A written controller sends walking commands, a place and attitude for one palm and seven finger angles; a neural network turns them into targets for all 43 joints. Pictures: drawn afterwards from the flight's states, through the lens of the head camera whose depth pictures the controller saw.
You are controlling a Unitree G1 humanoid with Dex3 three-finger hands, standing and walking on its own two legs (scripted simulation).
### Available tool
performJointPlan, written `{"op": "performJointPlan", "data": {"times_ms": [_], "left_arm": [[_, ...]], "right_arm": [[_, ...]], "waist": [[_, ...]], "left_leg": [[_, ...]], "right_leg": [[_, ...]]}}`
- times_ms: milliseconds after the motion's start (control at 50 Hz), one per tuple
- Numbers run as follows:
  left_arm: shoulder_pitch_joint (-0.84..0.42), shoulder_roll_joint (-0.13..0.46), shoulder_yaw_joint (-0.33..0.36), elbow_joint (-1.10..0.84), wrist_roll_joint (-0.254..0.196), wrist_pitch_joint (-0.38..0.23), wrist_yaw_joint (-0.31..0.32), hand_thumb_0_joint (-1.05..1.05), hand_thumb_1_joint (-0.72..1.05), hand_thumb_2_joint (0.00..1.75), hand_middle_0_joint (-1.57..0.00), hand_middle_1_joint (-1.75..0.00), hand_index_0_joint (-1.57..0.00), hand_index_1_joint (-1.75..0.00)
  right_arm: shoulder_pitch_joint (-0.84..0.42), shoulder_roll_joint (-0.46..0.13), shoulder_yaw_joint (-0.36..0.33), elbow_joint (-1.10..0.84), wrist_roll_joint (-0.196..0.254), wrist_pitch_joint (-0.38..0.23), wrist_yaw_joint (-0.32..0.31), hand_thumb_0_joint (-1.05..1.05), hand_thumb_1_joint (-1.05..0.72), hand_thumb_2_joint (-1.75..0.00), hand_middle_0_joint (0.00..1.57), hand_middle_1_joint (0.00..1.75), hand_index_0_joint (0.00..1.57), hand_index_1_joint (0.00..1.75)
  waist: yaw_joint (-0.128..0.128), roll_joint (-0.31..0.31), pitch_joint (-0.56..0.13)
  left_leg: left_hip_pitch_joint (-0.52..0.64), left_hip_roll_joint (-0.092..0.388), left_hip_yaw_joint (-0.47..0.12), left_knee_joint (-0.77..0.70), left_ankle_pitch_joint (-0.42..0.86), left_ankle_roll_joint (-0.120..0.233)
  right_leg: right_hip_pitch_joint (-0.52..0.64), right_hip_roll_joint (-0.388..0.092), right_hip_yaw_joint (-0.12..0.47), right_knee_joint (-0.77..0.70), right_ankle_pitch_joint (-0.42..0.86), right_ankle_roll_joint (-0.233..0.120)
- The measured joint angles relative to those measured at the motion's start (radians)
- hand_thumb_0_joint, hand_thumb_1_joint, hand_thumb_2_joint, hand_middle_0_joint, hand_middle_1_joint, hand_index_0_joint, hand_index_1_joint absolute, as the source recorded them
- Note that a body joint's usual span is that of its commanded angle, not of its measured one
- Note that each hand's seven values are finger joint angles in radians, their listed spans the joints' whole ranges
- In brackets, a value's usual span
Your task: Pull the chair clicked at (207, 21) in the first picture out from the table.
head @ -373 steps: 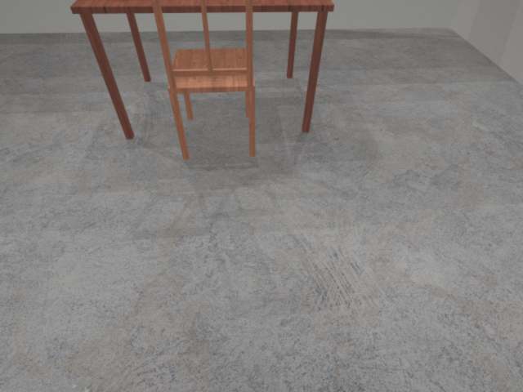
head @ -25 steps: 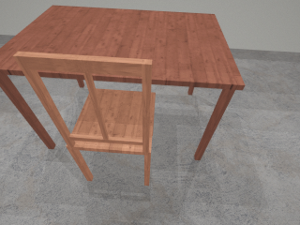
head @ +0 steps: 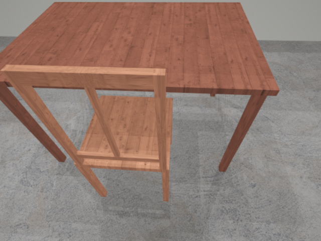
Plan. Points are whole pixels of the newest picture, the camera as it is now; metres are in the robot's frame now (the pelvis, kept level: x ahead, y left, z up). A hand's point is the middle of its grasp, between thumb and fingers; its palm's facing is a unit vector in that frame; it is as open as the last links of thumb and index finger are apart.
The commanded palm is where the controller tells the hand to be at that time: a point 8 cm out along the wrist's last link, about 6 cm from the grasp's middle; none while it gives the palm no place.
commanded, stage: come to a stop and stand still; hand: left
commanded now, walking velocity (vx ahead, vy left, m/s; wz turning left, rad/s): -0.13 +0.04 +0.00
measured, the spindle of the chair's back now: (105, 127) +0.45 +0.21 -0.04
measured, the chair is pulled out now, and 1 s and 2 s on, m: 0.00 0.00 0.00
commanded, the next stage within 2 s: look again from close up in 0.68 s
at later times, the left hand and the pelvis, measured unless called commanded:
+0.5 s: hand out of the picture -0.01 +0.20 -0.16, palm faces +0.01 -0.98 -0.22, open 7.4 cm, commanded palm none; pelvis -0.04 +0.02 +0.01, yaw -1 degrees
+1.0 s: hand out of the picture -0.04 +0.18 -0.16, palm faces +0.01 -0.98 -0.19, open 7.4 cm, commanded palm none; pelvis -0.03 +0.02 +0.01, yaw -1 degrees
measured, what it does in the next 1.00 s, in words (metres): stands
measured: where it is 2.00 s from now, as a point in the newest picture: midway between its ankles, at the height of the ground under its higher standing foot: outside the picture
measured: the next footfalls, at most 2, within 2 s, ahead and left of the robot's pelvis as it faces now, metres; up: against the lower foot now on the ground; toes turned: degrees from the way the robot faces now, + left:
none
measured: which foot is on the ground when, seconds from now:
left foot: down 0.00-1.00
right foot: down 0.00-1.00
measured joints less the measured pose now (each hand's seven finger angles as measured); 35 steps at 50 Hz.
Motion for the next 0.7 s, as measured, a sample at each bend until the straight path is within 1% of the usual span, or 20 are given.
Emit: {"op": "performJointPlan", "data": {"times_ms": [60, 80, 140, 200, 240, 280, 300, 340, 440, 520, 700], "left_arm": [[-0.019, 0.001, -0.006, -0.011, 0.003, 0.001, 0.008, 0.0, 0.92, 0.9, -0.2, -0.29, -0.19, -0.3], [-0.025, 0.001, -0.006, -0.014, 0.003, 0.004, 0.011, 0.0, 0.92, 0.9, -0.2, -0.29, -0.19, -0.3], [-0.035, 0.007, 0.002, -0.016, -0.002, 0.025, 0.015, 0.0, 0.92, 0.9, -0.2, -0.29, -0.2, -0.3], [-0.038, 0.008, 0.003, -0.02, 0.0, 0.04, 0.011, 0.0, 0.93, 0.9, -0.2, -0.29, -0.2, -0.3], [-0.033, 0.006, -0.005, -0.025, 0.004, 0.029, 0.017, 0.0, 0.92, 0.9, -0.2, -0.29, -0.2, -0.3], [-0.015, 0.007, -0.013, -0.032, 0.005, 0.017, 0.014, 0.0, 0.92, 0.9, -0.2, -0.29, -0.2, -0.3], [-0.007, 0.01, -0.015, -0.031, 0.005, 0.017, 0.01, 0.0, 0.92, 0.9, -0.2, -0.3, -0.2, -0.3], [0.004, 0.016, -0.019, -0.022, 0.004, 0.024, 0.003, 0.0, 0.91, 0.9, -0.2, -0.3, -0.2, -0.3], [0.022, 0.018, -0.029, -0.01, 0.002, 0.042, -0.011, 0.0, 0.91, 0.9, -0.2, -0.29, -0.2, -0.3], [0.041, 0.016, -0.033, -0.003, 0.002, 0.043, -0.017, 0.0, 0.91, 0.9, -0.2, -0.29, -0.2, -0.3], [0.069, 0.002, -0.038, 0.043, -0.001, 0.032, -0.019, 0.0, 0.9, 0.9, -0.2, -0.29, -0.19, -0.3]], "right_arm": [[-0.036, 0.001, -0.012, -0.009, 0.006, 0.013, 0.0, 0.0, -0.91, -0.9, 0.2, 0.3, 0.2, 0.3], [-0.05, 0.002, -0.014, -0.014, 0.007, 0.015, 0.0, 0.0, -0.91, -0.9, 0.2, 0.3, 0.2, 0.3], [-0.089, 0.001, -0.018, -0.018, -0.005, 0.018, -0.006, 0.01, -0.92, -0.9, 0.2, 0.3, 0.2, 0.3], [-0.105, -0.02, -0.023, -0.03, -0.007, 0.011, -0.005, 0.02, -0.94, -0.9, 0.2, 0.3, 0.2, 0.3], [-0.115, -0.04, -0.026, -0.064, -0.002, 0.017, 0.006, 0.02, -0.94, -0.9, 0.2, 0.3, 0.2, 0.3], [-0.121, -0.058, -0.031, -0.108, -0.002, 0.022, 0.014, 0.02, -0.93, -0.9, 0.2, 0.3, 0.2, 0.3], [-0.124, -0.063, -0.032, -0.124, -0.003, 0.023, 0.016, 0.01, -0.93, -0.9, 0.2, 0.3, 0.2, 0.3], [-0.124, -0.067, -0.031, -0.145, -0.006, 0.017, 0.018, 0.01, -0.93, -0.9, 0.2, 0.3, 0.2, 0.3], [-0.109, -0.069, -0.01, -0.156, -0.012, 0.012, 0.022, 0.01, -0.92, -0.9, 0.2, 0.3, 0.2, 0.3], [-0.097, -0.07, -0.003, -0.143, -0.014, 0.013, 0.022, 0.0, -0.94, -0.9, 0.2, 0.3, 0.2, 0.3], [-0.052, -0.053, 0.016, -0.067, -0.01, 0.006, 0.025, 0.0, -0.92, -0.9, 0.2, 0.3, 0.2, 0.3]], "waist": [[-0.007, -0.002, -0.006], [-0.006, -0.007, -0.004], [0.006, -0.04, -0.006], [0.017, -0.044, -0.01], [0.016, -0.027, -0.011], [0.007, -0.013, -0.015], [0.002, -0.015, -0.017], [-0.002, -0.02, -0.02], [0.013, -0.008, -0.028], [0.018, -0.006, -0.03], [0.016, -0.008, -0.015]], "left_leg": [[-0.024, 0.016, 0.007, 0.017, -0.016, -0.016], [-0.026, 0.022, 0.01, 0.003, 0.005, -0.018], [0.0, 0.009, 0.031, -0.035, 0.026, -0.005], [0.013, 0.008, 0.039, -0.061, 0.042, 0.002], [-0.028, 0.024, 0.032, -0.01, 0.039, -0.002], [-0.053, 0.034, 0.028, 0.023, 0.013, -0.003], [-0.057, 0.032, 0.028, 0.028, 0.008, 0.002], [-0.052, 0.022, 0.031, 0.026, 0.021, 0.011], [-0.03, 0.014, 0.038, -0.007, 0.047, 0.022], [-0.023, 0.005, 0.045, -0.048, 0.076, 0.028], [-0.011, -0.006, 0.044, -0.098, 0.105, 0.031]], "right_leg": [[-0.001, 0.0, -0.011, -0.003, -0.008, -0.006], [-0.002, 0.0, -0.012, 0.001, -0.007, -0.006], [0.001, -0.009, 0.008, 0.0, -0.001, 0.002], [0.012, -0.007, 0.015, -0.027, 0.018, 0.009], [0.005, 0.006, 0.007, -0.044, 0.037, 0.008], [-0.011, 0.014, 0.002, -0.036, 0.043, 0.004], [-0.016, 0.011, 0.002, -0.027, 0.042, 0.005], [-0.014, 0.002, 0.006, -0.02, 0.041, 0.009], [0.009, -0.003, 0.014, -0.059, 0.073, 0.022], [0.01, -0.009, 0.02, -0.091, 0.099, 0.026], [0.015, -0.016, 0.021, -0.123, 0.118, 0.03]]}}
